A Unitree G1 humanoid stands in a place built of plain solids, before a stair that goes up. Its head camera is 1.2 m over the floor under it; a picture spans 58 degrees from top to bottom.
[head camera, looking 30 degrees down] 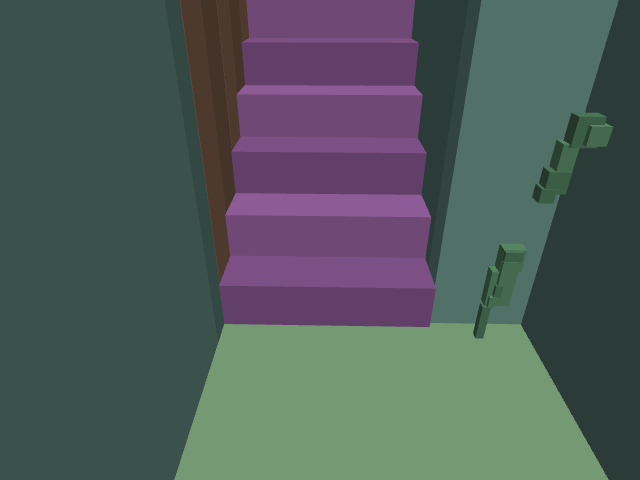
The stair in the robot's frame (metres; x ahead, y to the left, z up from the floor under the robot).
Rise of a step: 0.20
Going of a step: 0.22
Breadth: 0.85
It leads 1 degrees to the right of straight ahead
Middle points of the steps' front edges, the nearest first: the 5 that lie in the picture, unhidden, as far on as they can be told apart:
1.37 -0.03 0.20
1.59 -0.03 0.39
1.82 -0.04 0.59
2.04 -0.04 0.79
2.27 -0.05 0.98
